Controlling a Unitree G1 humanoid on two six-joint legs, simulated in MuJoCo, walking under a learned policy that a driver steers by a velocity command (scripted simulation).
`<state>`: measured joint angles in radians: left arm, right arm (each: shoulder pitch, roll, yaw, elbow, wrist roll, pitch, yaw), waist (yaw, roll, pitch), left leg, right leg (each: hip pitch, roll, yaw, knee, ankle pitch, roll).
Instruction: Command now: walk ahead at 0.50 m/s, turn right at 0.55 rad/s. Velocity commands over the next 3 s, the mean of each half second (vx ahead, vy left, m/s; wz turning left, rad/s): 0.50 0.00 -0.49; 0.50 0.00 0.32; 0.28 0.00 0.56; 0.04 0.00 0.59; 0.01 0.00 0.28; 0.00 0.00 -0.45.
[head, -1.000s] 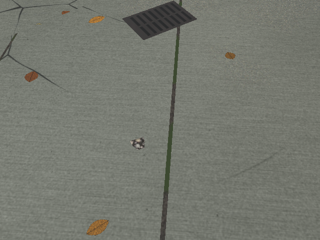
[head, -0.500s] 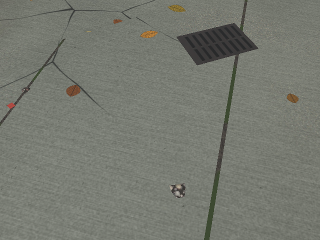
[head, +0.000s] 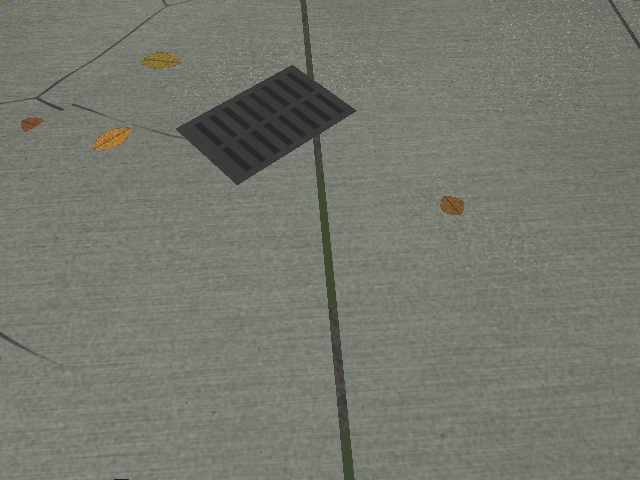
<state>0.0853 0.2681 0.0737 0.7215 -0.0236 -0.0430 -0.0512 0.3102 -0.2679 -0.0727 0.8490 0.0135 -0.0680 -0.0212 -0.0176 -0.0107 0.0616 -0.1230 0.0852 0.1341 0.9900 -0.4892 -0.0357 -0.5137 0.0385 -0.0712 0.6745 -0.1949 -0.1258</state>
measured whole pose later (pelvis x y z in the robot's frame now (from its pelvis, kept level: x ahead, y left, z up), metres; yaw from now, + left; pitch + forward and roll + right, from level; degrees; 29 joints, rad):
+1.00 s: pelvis +0.53 -0.06 +0.02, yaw -2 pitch +2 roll -1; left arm 0.14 0.25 0.05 0.66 0.00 -0.11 -0.01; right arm 0.37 -0.29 -0.06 0.76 0.03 -0.04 -0.01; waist -0.04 0.04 -0.01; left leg -0.40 -0.03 -0.10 1.09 -0.42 0.02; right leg -0.32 0.03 -0.01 0.48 -0.19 -0.02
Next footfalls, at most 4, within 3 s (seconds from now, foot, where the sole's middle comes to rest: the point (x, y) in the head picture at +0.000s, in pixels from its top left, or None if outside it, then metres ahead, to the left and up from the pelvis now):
0.44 left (288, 475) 0.44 0.09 -0.75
0.88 right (414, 393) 0.61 -0.17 -0.75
1.34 left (288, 300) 0.84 0.09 -0.75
1.82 right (377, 280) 0.89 -0.12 -0.75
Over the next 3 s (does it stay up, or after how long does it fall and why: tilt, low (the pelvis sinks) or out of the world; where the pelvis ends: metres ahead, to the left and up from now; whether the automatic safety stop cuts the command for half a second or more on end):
stays up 0.77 -0.05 0.04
